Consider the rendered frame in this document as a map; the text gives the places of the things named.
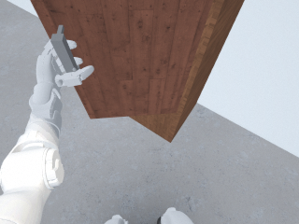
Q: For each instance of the robot right thigh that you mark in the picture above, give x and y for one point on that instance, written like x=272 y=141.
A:
x=175 y=217

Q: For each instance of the right robot shin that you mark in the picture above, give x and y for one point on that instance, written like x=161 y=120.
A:
x=170 y=209

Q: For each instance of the robot left forearm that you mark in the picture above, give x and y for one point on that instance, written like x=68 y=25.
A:
x=44 y=126

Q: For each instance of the robot left hand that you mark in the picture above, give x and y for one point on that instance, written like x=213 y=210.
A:
x=47 y=69

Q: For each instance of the robot left upper arm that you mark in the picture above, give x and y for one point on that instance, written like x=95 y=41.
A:
x=28 y=178

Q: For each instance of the handle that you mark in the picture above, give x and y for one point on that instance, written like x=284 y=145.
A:
x=63 y=51

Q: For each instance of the cupboard door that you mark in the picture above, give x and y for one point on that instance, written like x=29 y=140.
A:
x=141 y=50

